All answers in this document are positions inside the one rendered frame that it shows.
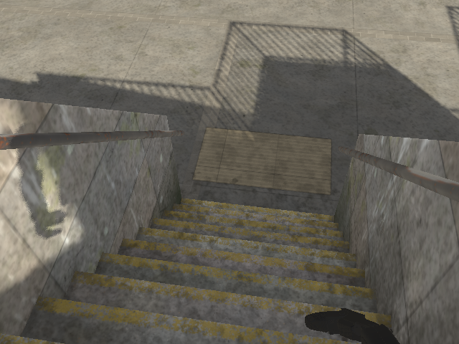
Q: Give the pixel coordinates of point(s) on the stairs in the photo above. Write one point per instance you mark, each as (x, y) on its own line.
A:
(211, 273)

